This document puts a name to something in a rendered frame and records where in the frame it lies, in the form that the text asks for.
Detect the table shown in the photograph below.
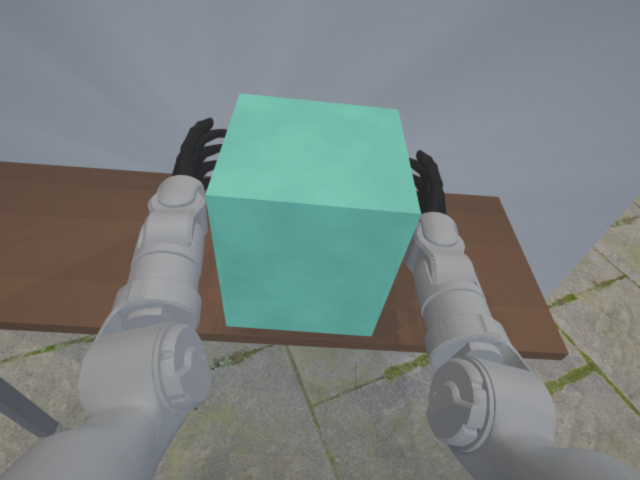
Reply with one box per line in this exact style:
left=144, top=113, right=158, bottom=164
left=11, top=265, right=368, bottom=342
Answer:
left=0, top=161, right=569, bottom=438

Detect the right robot forearm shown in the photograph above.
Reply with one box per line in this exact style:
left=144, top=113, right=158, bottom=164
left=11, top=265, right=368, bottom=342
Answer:
left=405, top=212, right=535, bottom=375

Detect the carton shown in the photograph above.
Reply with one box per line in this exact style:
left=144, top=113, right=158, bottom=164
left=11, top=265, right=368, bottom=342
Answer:
left=205, top=93, right=421, bottom=336

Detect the robot left hand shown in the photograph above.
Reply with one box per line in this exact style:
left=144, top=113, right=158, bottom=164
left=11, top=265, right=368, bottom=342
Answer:
left=172, top=118, right=227, bottom=190

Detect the robot right hand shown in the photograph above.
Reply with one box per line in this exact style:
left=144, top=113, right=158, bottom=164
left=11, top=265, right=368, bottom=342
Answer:
left=409, top=150, right=447, bottom=215

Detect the left robot forearm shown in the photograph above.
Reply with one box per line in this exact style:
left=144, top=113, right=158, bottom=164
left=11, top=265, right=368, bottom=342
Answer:
left=79, top=175, right=208, bottom=412

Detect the robot left upper arm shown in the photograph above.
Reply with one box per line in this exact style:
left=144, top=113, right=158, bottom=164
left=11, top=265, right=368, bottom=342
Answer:
left=0, top=321, right=212, bottom=480

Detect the robot right upper arm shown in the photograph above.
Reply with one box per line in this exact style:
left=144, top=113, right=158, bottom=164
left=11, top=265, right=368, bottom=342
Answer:
left=426, top=356, right=640, bottom=480

